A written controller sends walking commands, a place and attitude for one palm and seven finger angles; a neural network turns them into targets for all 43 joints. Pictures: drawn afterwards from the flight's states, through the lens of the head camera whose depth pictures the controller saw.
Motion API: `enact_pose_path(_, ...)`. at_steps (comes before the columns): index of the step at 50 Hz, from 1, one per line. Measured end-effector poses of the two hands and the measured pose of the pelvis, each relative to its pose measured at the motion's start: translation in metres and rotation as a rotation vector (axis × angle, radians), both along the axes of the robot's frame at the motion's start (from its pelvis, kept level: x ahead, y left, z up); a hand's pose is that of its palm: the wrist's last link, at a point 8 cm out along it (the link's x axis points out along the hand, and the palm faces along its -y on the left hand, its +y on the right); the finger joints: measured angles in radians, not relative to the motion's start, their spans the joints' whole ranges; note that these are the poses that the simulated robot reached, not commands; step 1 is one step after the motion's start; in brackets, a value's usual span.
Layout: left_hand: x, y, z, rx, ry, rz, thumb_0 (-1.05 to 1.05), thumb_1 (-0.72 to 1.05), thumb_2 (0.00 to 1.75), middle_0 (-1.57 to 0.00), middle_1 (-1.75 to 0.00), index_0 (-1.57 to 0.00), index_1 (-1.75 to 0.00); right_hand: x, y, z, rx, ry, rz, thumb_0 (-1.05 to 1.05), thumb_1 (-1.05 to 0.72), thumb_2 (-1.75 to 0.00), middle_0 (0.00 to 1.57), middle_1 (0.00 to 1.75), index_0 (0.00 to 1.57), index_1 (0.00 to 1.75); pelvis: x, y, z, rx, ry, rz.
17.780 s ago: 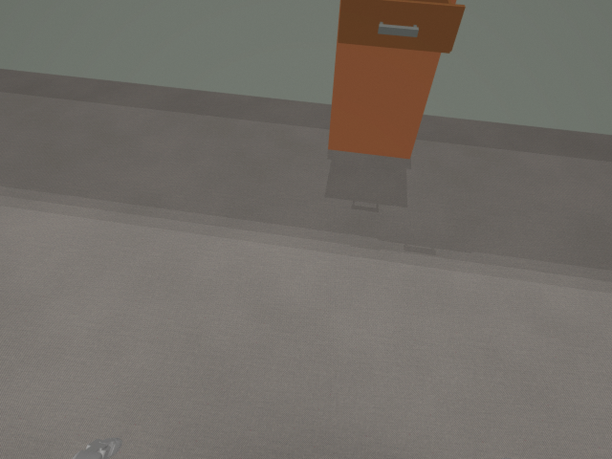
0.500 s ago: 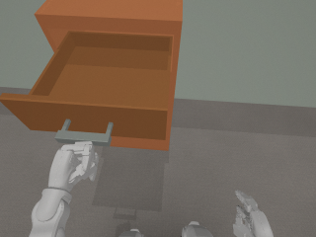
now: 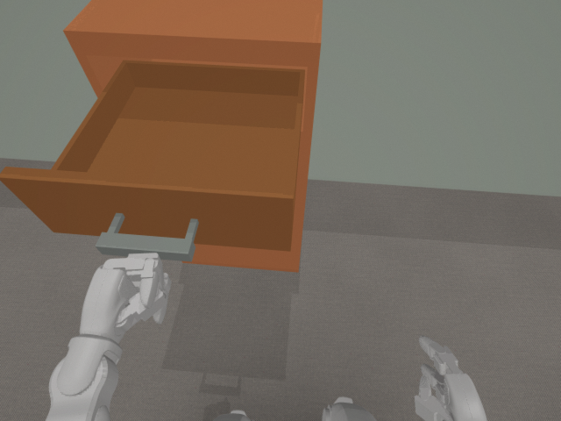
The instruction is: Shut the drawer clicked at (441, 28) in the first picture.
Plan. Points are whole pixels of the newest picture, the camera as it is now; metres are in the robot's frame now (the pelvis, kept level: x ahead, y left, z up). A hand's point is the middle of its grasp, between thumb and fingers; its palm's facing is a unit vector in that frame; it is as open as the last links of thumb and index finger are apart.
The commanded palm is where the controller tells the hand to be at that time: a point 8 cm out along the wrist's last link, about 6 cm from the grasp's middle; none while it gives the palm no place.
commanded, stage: push the drawer shut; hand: left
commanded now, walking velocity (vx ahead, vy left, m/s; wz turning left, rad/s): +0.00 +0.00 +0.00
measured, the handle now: (151, 234) +0.36 +0.20 +0.05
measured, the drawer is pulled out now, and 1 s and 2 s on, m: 0.30 0.19 0.08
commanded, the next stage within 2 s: none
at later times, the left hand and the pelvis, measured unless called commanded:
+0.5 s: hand (167, 266) +0.31 +0.17 +0.05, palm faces -0.06 -1.00 -0.06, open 2.7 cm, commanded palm +0.32 +0.22 +0.05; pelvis -0.02 +0.00 +0.00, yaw +1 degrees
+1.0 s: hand (182, 220) +0.39 +0.17 +0.05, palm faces -0.07 -1.00 -0.06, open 2.8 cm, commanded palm +0.38 +0.22 +0.05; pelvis -0.03 +0.00 +0.00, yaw +0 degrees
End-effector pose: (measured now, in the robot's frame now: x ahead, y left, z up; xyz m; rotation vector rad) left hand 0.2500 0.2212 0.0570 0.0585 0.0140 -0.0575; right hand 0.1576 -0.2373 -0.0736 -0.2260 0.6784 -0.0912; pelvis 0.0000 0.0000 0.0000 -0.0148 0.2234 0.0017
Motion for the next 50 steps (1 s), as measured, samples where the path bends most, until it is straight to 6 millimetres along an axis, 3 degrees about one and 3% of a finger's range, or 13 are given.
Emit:
enact_pose_path(18,0.023,0.006,-0.006,0.001,-0.01,0.005,-0.07,0.78,0.95,-1.4,-1.6,-1.4,-1.6,-0.02,-0.001,-0.016,-0.015,0.078,0.009,0.02,-0.91,-0.89,0.2,0.3,0.2,0.3,-0.015,-0.001,-0.003,0.0,0.0,0.017)
enact_pose_path(31,0.064,0.002,-0.004,0.004,0.003,-0.007,-0.05,0.79,0.98,-1.4,-1.6,-1.4,-1.6,-0.048,-0.003,-0.021,-0.021,0.128,-0.022,0.02,-0.91,-0.89,0.2,0.3,0.2,0.3,-0.028,0.0,-0.003,0.004,0.004,0.013)
enact_pose_path(50,0.12,0.0,-0.005,0.001,0.002,-0.008,-0.06,0.78,0.96,-1.4,-1.6,-1.4,-1.6,-0.101,-0.016,-0.03,-0.045,0.316,-0.098,0.01,-0.91,-0.89,0.2,0.3,0.2,0.3,-0.026,0.004,-0.003,0.006,0.04,-0.005)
